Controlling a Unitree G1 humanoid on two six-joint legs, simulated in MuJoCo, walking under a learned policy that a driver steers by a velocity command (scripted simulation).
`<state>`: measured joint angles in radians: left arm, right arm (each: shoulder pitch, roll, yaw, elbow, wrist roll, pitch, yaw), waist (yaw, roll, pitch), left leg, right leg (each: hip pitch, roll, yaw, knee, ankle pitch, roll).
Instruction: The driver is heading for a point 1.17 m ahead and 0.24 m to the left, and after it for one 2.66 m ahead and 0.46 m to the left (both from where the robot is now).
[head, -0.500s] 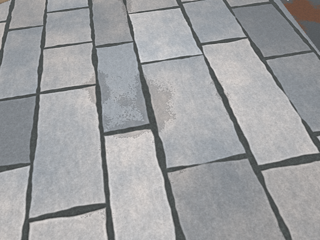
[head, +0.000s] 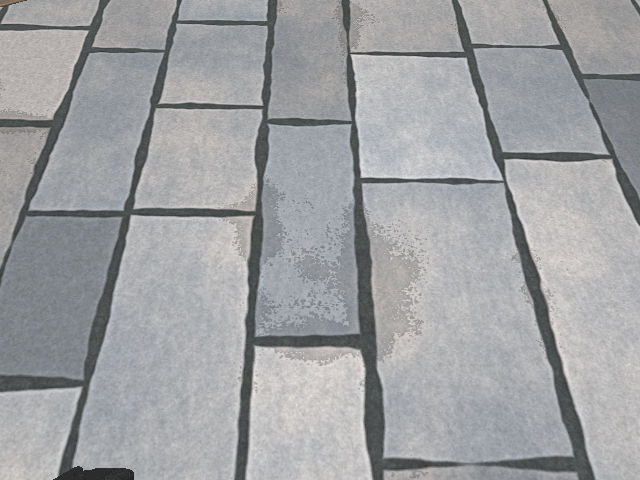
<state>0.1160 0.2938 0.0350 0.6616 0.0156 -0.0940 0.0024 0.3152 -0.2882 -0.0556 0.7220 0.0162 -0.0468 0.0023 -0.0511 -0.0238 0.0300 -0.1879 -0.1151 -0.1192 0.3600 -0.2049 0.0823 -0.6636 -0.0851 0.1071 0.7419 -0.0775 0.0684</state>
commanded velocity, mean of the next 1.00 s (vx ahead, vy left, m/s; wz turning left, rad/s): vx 0.50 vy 0.00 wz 0.53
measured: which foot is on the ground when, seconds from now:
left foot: down 0.00-0.16, up 0.18-0.66, down 0.68-1.00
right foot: up 0.00-0.14, down 0.16-0.68, up 0.70-1.00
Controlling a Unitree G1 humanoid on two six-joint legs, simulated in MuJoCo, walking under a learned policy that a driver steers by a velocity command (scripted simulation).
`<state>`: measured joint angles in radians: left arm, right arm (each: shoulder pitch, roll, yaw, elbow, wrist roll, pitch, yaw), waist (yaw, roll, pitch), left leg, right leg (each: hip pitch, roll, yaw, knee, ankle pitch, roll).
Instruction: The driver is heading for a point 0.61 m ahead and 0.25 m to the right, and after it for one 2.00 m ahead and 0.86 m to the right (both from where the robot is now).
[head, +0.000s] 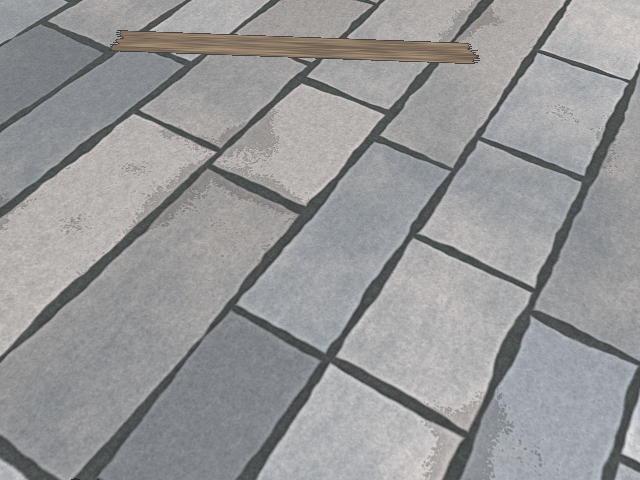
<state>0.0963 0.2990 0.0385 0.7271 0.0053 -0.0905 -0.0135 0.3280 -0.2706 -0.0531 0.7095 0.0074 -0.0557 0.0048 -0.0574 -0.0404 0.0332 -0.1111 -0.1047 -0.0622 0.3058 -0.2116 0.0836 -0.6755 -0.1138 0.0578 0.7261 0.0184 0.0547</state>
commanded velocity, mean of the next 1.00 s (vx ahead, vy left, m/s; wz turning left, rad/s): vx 0.47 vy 0.00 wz -0.36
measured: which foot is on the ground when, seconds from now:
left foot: down 0.00-0.18, up 0.20-0.66, down 0.68-1.00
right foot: up 0.00-0.16, down 0.18-0.68, up 0.70-1.00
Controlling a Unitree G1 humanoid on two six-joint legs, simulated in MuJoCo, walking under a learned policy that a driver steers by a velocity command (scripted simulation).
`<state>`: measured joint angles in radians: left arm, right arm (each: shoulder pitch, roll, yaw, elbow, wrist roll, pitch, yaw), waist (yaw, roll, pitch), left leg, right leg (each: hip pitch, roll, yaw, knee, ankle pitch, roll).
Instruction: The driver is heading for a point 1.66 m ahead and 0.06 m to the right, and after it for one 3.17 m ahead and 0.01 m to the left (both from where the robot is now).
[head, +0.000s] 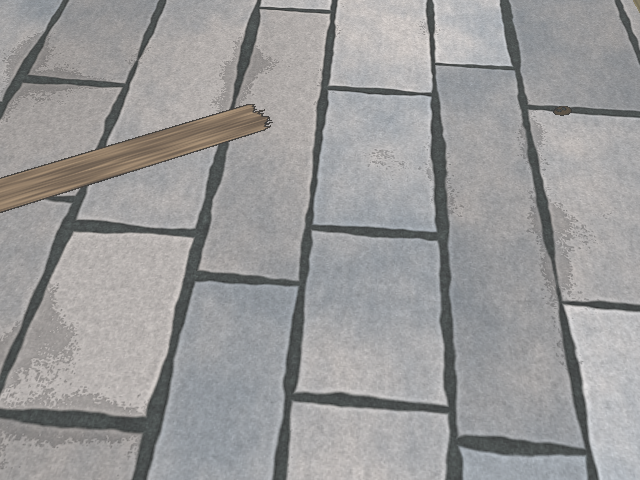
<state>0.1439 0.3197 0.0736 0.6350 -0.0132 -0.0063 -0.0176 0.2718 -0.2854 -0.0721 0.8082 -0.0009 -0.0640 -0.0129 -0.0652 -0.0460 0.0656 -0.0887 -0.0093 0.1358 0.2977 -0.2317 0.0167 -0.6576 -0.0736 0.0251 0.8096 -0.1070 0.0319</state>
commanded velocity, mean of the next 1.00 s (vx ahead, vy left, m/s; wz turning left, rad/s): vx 0.05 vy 0.00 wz -0.33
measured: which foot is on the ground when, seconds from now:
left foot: down 0.00-0.12, up 0.14-0.54, down 0.56-1.00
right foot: up 0.00-0.12, down 0.14-0.56, up 0.58-0.78, down 0.80-1.00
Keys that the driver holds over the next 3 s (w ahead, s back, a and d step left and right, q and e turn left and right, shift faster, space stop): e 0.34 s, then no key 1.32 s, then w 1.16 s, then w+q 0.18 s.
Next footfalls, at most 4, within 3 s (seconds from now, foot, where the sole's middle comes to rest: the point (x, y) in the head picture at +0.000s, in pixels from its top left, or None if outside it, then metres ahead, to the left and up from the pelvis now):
0.14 right None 0.21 -0.13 -0.78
0.56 left None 0.23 0.11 -0.78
0.80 right None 0.14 -0.14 -0.78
2.32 left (317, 417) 0.57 -0.01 -0.78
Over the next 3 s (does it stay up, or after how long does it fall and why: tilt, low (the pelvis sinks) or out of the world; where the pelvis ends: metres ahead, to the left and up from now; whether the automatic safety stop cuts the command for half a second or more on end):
stays up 0.72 -0.21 -0.01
